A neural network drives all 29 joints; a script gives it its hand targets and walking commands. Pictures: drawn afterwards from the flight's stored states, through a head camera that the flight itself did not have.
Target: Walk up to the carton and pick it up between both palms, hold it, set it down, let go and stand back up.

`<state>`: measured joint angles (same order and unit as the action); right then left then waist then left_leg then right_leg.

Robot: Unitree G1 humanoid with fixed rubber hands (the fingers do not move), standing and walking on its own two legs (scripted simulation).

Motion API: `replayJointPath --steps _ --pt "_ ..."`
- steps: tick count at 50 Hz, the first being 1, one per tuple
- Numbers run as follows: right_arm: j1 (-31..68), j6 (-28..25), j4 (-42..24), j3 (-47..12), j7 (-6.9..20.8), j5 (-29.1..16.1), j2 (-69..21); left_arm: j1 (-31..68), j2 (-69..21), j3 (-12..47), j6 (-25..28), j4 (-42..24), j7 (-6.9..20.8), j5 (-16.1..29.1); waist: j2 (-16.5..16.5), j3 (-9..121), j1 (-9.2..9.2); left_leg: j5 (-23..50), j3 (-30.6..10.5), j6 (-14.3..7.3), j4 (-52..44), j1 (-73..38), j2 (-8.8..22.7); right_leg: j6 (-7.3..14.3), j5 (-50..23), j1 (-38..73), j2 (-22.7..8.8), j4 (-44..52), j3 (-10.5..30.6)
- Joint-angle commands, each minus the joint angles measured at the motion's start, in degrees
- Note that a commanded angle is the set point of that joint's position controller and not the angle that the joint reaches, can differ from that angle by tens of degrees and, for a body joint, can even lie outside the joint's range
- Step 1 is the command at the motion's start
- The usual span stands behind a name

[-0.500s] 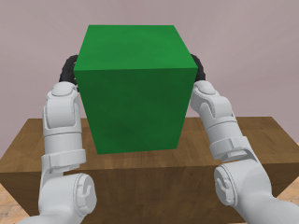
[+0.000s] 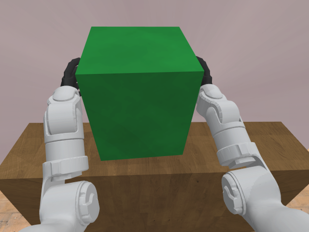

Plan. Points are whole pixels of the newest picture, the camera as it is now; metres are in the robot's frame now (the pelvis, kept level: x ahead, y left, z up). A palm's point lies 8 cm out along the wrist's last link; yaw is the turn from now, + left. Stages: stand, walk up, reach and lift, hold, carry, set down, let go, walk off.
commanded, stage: hold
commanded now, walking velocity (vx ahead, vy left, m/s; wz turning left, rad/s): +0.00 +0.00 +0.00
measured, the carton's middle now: (139, 94) +0.40 +0.01 +0.21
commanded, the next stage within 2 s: none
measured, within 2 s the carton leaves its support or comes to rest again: neither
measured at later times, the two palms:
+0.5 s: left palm (75, 91) +0.37 +0.16 +0.24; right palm (205, 90) +0.37 -0.16 +0.24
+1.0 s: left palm (74, 91) +0.37 +0.16 +0.24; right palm (204, 90) +0.37 -0.16 +0.24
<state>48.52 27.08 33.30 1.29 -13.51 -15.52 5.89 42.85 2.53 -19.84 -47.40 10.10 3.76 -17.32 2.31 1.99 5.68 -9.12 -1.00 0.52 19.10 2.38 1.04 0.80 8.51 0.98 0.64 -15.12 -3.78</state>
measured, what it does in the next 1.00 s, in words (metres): stands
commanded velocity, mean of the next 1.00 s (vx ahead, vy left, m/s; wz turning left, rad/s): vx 0.00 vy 0.00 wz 0.00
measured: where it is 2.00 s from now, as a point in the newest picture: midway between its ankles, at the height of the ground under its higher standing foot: outside the picture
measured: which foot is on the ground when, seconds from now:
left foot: down 0.00-1.00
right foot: down 0.00-1.00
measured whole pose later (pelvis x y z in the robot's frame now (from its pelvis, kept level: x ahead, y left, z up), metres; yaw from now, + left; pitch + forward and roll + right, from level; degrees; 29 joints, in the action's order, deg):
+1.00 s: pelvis +0.00 +0.00 +0.00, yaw +0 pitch -7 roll -1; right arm 47.6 27.3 31.7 0.6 -13.5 -16.3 6.5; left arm 41.6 2.2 -18.6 -47.9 7.8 3.6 -17.3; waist 1.6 1.1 5.6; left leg -9.2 -0.9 0.6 19.1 2.4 1.0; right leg 0.9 8.6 0.7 0.9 -15.4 -2.9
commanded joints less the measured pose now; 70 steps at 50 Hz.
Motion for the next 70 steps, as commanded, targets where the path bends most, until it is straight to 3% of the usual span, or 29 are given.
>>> replayJointPath --steps 1,3,5,9,13,16,19,29,34,45,49,53,60,64,70 --pt "43.08 -2.45 -16.69 -17.56 7.12 -6.38 -33.63 39.09 -31.63 26.14 4.31 -6.28 7.52 10.19 -4.42 20.80 0.46 12.76 1.80 1.26 -1.26 -4.83 -3.48 -3.22 -8.59 4.21 3.12 0.77 0.34" --pt "43.08 -2.43 -16.60 -17.50 7.22 -6.38 -33.52 39.09 -31.72 26.21 4.26 -6.33 7.44 10.22 -4.50 20.79 0.43 12.76 1.79 1.30 -1.30 -4.85 -3.40 -3.12 -8.25 4.04 3.17 0.80 0.34" --pt "41.64 -2.55 -15.69 -16.37 7.09 -6.55 -31.62 37.76 -32.11 27.55 3.98 -6.90 7.41 9.62 -6.90 19.06 0.92 13.05 1.72 2.37 -1.14 -6.18 -2.98 -2.78 -6.43 2.56 3.46 0.92 -0.21" --pt "42.50 -2.18 -13.66 -15.29 7.69 -5.44 -32.07 39.46 -31.85 26.92 4.05 -5.81 7.35 9.90 -5.53 17.33 0.75 8.89 1.98 1.78 -2.56 -3.72 -2.75 -2.92 -3.77 1.95 3.21 1.02 0.03" --pt "44.11 -2.81 -17.30 -17.91 7.82 -7.20 -33.36 39.63 -32.34 27.94 4.76 -8.01 6.42 11.25 -4.66 23.57 -0.12 14.82 1.75 1.66 -0.40 -6.67 -3.13 -3.19 -8.57 3.27 3.76 0.27 0.10" --pt "42.99 -2.24 -16.36 -18.37 7.30 -6.82 -33.50 37.95 -30.77 25.75 4.56 -6.28 6.66 10.20 -2.23 21.09 -0.64 13.25 2.15 0.62 -0.86 -6.18 -3.60 -3.85 -9.15 3.04 3.39 0.90 0.46" --pt "42.60 -2.33 -17.70 -19.07 6.77 -7.13 -33.71 36.71 -30.45 25.48 4.26 -6.48 7.23 9.76 -2.06 21.08 -0.79 13.01 2.30 0.35 -0.93 -5.76 -3.85 -4.04 -11.00 4.60 3.19 0.71 0.73" --pt "41.26 -1.91 -20.46 -19.60 6.00 -8.07 -33.58 37.83 -31.17 28.16 4.10 -10.35 7.29 10.54 -4.62 22.19 0.58 14.16 1.97 1.49 -0.28 -7.21 -3.84 -4.03 -11.62 3.97 3.14 0.27 0.43" --pt "42.15 -1.79 -18.21 -18.04 6.75 -6.64 -33.07 37.58 -31.11 27.21 3.66 -7.78 7.35 9.96 -4.19 19.76 -0.03 10.21 2.10 0.90 -1.74 -5.33 -3.37 -3.39 -6.49 2.45 3.13 0.94 0.34" --pt "41.76 -2.06 -16.99 -18.24 6.89 -6.91 -33.38 37.85 -31.11 26.54 4.11 -8.20 7.39 9.90 -3.39 20.75 0.11 12.48 2.17 0.95 -1.25 -6.36 -3.37 -3.64 -9.25 3.67 3.24 0.65 0.51" --pt "41.81 -2.46 -19.52 -18.80 6.60 -7.52 -32.77 37.12 -31.94 28.63 4.13 -9.53 6.90 10.61 -5.11 22.32 0.83 15.57 1.86 1.82 0.05 -7.89 -3.48 -3.58 -11.36 3.59 3.43 0.26 0.37" --pt "40.89 -2.06 -18.23 -18.49 6.66 -6.77 -32.89 36.51 -31.03 27.03 3.86 -8.72 7.32 9.82 -3.45 20.34 0.31 12.58 2.18 1.07 -1.18 -6.50 -3.46 -3.77 -9.62 3.50 3.15 0.72 0.41" --pt "40.53 -1.91 -17.42 -18.42 7.07 -6.76 -32.82 36.99 -31.41 27.57 3.74 -9.27 6.95 9.75 -4.55 19.28 0.11 12.68 2.08 1.27 -1.26 -6.46 -3.23 -3.41 -8.03 2.57 3.24 0.66 0.36" --pt "42.75 -2.20 -18.67 -18.90 6.92 -6.94 -33.69 37.68 -30.89 26.97 3.91 -8.07 7.21 10.14 -2.74 21.19 -0.32 11.68 2.23 0.55 -1.23 -6.34 -3.62 -3.90 -9.19 3.38 3.05 0.78 0.67" --pt "41.25 -1.95 -16.95 -18.14 6.59 -6.55 -33.38 37.90 -30.87 27.04 4.13 -7.70 7.06 9.89 -3.78 19.55 0.44 10.98 2.27 0.80 -1.29 -6.23 -3.61 -3.90 -8.55 2.30 2.99 0.88 0.62"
